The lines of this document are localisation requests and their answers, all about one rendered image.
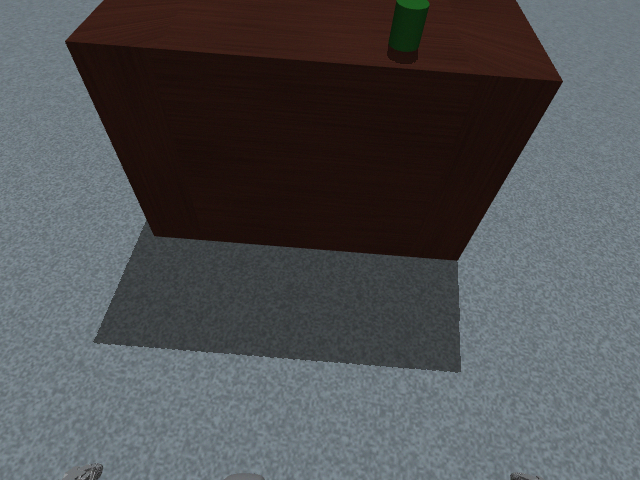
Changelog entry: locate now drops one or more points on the left robot hand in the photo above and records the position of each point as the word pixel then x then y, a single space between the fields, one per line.
pixel 87 472

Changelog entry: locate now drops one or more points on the can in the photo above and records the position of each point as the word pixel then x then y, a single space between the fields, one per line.
pixel 408 24

